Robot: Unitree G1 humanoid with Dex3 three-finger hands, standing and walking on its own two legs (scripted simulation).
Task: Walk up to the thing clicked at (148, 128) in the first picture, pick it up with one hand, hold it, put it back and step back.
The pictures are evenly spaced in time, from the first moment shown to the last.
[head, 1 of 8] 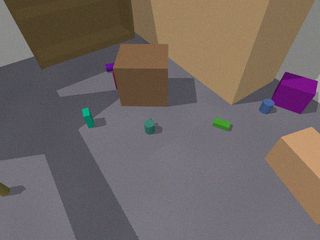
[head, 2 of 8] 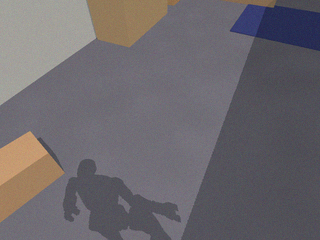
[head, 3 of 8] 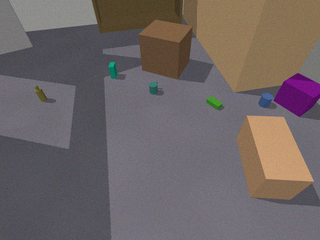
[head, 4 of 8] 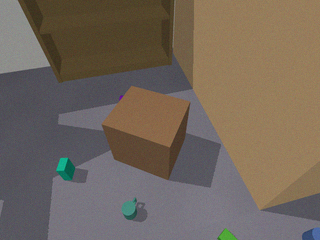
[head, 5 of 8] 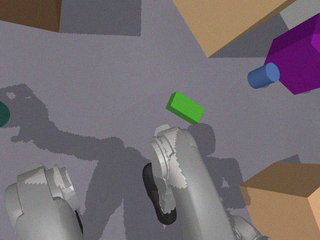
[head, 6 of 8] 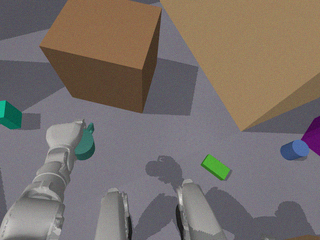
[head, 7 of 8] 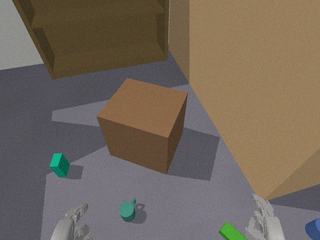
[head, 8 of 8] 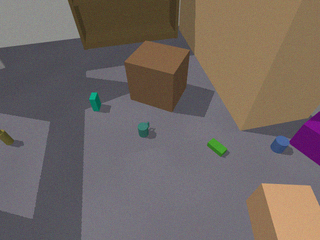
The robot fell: no
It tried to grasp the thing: yes
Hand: left
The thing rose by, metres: 0.63
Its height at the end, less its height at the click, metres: +0.00
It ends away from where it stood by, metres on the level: 0.03
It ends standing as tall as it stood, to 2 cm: yes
